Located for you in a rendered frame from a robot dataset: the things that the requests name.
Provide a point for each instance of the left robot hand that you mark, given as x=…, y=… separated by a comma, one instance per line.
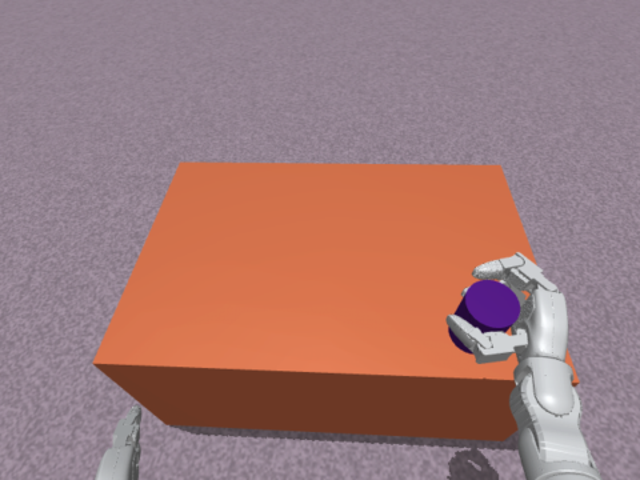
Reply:
x=121, y=461

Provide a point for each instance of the right robot arm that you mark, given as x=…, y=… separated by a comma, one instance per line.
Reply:
x=548, y=410

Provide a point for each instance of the right robot hand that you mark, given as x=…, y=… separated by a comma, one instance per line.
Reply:
x=542, y=326

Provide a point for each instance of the can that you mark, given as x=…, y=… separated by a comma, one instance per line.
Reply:
x=488, y=305

